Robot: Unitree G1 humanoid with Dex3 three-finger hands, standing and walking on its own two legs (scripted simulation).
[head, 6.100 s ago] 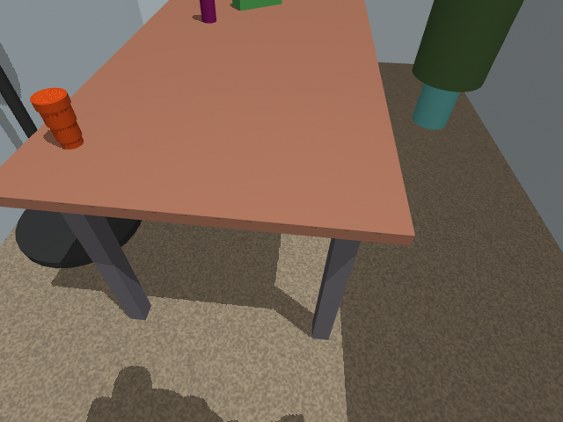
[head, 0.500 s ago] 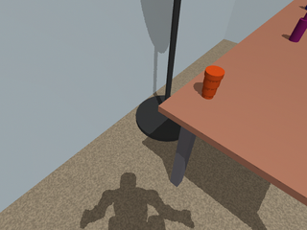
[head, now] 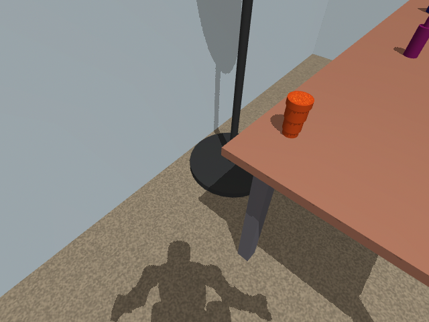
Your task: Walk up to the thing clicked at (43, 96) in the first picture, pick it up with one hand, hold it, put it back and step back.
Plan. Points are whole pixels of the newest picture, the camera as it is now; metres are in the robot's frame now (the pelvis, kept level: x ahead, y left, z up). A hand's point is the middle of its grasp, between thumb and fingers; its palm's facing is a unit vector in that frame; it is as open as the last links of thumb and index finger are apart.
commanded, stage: stand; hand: left
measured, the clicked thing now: (295, 116) +0.66 -0.24 +0.02
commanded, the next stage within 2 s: walk up in 0.44 s
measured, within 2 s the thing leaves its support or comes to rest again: neither
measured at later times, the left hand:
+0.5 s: hand out of the picture +0.08 +0.26 -0.16, palm faces -0.05 -0.94 -0.34, open 7.4 cm
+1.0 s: hand (135, 309) +0.21 +0.16 -0.16, palm faces -0.35 -0.83 -0.42, open 7.4 cm
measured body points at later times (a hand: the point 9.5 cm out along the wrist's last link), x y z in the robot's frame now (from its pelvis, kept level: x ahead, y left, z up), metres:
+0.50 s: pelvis +0.00 +0.00 -0.01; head +0.02 +0.00 +0.44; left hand +0.08 +0.31 -0.13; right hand +0.08 -0.31 -0.14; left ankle +0.00 +0.14 -0.75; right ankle +0.00 -0.10 -0.75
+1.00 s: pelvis +0.08 -0.08 -0.03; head +0.12 -0.11 +0.42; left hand +0.23 +0.21 -0.14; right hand +0.08 -0.42 -0.14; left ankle +0.17 +0.03 -0.70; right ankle +0.05 -0.23 -0.75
